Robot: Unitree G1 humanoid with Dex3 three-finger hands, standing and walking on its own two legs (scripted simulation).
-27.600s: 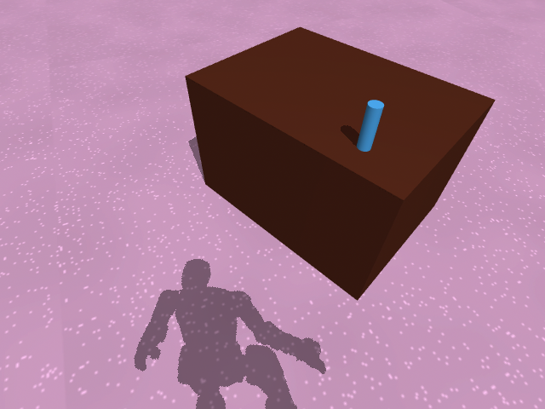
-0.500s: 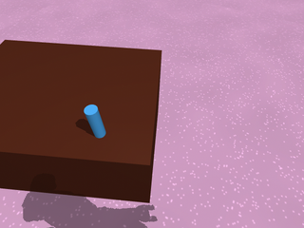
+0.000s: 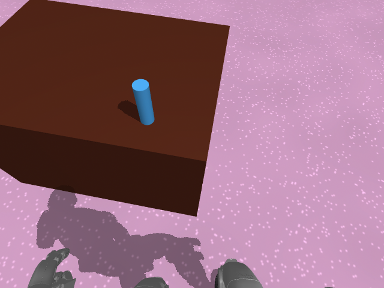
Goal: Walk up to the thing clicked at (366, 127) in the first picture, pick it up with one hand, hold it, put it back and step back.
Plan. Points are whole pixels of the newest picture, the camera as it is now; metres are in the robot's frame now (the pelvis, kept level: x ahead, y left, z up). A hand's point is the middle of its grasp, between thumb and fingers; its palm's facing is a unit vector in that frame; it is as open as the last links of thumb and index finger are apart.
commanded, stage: step back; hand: left
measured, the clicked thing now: (144, 103) +0.60 +0.16 -0.08
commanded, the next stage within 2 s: none
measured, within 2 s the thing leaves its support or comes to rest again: neither
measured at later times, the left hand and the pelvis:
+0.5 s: hand out of the picture +0.01 +0.26 -0.12, palm faces -0.07 -0.90 -0.42, open 7.4 cm; pelvis -0.12 +0.01 +0.01, yaw -4 degrees
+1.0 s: hand out of the picture -0.17 +0.31 -0.15, palm faces -0.13 -0.92 -0.38, open 7.4 cm; pelvis -0.28 +0.04 +0.01, yaw -7 degrees
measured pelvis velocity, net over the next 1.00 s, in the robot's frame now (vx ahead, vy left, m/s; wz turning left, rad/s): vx -0.28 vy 0.04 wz -0.13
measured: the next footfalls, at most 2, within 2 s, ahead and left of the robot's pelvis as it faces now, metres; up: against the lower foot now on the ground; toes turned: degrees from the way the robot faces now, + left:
right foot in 0.28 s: -0.05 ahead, -0.12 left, +0.00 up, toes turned -3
left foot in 0.66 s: -0.14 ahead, +0.14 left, +0.00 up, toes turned -4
